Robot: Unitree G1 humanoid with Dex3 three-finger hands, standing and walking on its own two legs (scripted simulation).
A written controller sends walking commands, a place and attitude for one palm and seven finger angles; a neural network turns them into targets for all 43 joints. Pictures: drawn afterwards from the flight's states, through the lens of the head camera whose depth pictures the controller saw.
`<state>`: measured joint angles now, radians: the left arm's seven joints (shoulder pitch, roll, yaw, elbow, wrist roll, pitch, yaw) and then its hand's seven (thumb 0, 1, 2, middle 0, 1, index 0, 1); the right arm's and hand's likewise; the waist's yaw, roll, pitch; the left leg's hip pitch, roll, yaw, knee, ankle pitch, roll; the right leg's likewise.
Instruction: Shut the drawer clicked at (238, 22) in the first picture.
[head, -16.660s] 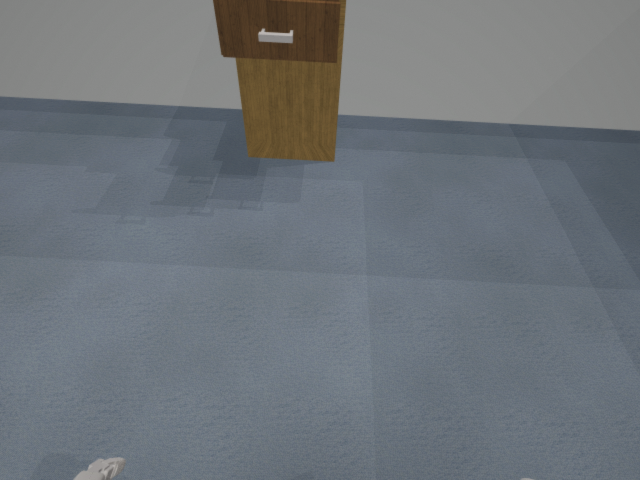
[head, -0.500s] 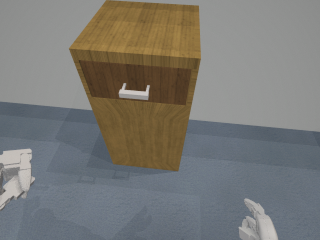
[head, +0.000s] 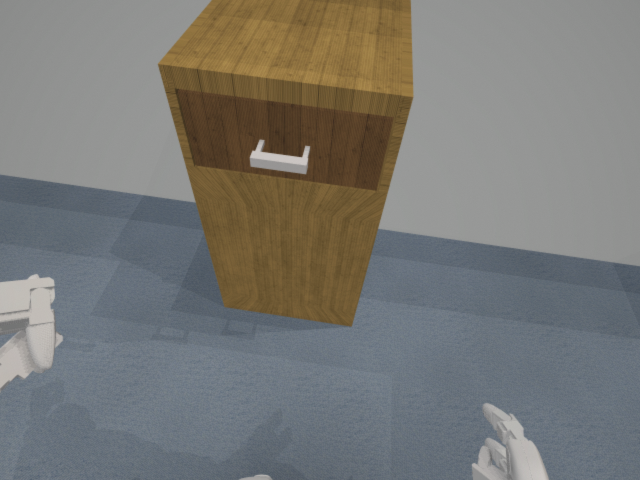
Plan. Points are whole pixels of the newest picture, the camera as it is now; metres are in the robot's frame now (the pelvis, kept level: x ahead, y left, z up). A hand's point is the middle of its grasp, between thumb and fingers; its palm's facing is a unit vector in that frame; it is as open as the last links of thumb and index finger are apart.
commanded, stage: step back with the hand held close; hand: left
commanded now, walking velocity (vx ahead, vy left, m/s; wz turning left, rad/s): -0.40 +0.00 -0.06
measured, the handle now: (281, 155) +0.68 +0.09 -0.02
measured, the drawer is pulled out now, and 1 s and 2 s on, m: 0.00 0.00 0.00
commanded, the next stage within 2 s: stop stepping back and stand still in 0.54 s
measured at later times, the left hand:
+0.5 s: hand out of the picture +0.13 +0.25 +0.18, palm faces +0.34 -0.83 -0.43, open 3.2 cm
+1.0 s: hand out of the picture +0.05 +0.23 +0.17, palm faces +0.26 -0.85 -0.45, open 3.2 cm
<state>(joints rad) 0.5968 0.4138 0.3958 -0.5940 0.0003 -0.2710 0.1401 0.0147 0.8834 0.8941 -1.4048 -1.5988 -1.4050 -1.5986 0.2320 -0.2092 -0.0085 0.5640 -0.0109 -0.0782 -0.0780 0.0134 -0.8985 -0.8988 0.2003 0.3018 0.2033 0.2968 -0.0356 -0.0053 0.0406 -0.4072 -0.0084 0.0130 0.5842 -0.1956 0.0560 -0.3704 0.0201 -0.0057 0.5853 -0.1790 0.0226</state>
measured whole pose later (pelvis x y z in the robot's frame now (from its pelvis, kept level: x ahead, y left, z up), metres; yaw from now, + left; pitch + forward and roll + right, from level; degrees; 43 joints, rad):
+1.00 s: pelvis -0.16 +0.00 +0.01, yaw -5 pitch +0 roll -1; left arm 0.63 0.41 0.39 -0.54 -0.04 -0.21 0.14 0.02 0.89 0.89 -1.40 -1.60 -1.40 -1.60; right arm 0.28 -0.22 0.00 0.64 -0.01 -0.13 -0.08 0.02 -0.90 -0.90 0.20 0.30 0.20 0.30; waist -0.06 -0.02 -0.03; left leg -0.35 -0.03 0.01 0.40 -0.08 0.04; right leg -0.15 0.01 0.00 0.46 -0.34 -0.01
